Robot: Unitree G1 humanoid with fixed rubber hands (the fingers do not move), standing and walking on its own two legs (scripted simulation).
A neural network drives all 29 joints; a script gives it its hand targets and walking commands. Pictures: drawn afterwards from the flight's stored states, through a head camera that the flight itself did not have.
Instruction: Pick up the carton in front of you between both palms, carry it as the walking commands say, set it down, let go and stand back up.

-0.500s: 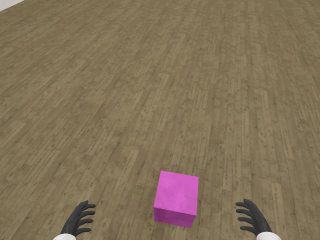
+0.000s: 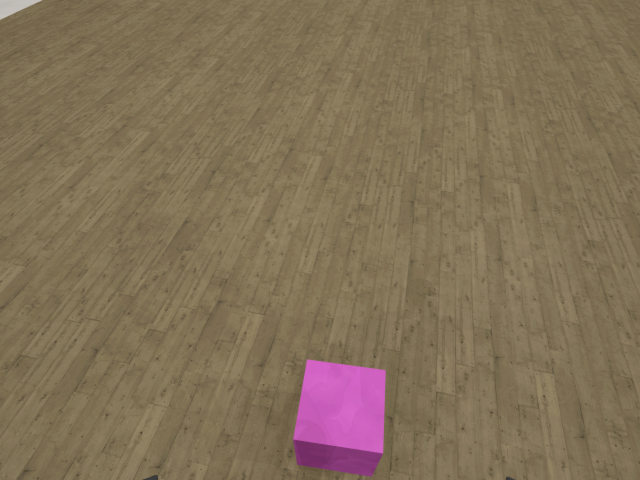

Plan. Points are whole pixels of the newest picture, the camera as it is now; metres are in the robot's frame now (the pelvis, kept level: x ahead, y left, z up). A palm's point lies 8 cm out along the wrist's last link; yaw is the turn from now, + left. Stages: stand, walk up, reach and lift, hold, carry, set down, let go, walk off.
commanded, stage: stand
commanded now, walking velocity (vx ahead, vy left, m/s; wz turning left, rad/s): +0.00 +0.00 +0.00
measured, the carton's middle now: (339, 419) +0.39 -0.05 -0.63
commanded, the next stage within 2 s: none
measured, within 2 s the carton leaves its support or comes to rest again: neither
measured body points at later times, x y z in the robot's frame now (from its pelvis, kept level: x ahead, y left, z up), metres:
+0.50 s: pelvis -0.02 +0.00 +0.01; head -0.01 +0.00 +0.46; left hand +0.05 +0.26 -0.12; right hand +0.01 -0.26 -0.13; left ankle -0.10 +0.13 -0.72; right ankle -0.04 -0.10 -0.72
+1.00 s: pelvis -0.03 +0.01 +0.01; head -0.04 +0.01 +0.46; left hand -0.04 +0.25 -0.14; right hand -0.08 -0.22 -0.14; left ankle -0.10 +0.13 -0.72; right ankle -0.04 -0.10 -0.72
